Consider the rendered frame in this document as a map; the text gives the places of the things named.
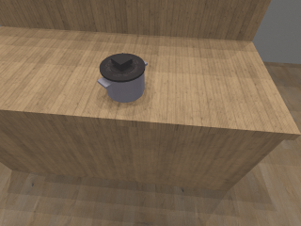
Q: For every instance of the lid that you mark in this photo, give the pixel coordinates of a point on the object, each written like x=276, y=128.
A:
x=113, y=73

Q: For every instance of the pot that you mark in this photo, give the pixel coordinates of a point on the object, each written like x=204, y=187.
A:
x=124, y=92

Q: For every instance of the knob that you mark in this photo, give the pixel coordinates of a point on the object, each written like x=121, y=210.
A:
x=121, y=61

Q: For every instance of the table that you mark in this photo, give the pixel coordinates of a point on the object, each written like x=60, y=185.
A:
x=209, y=113

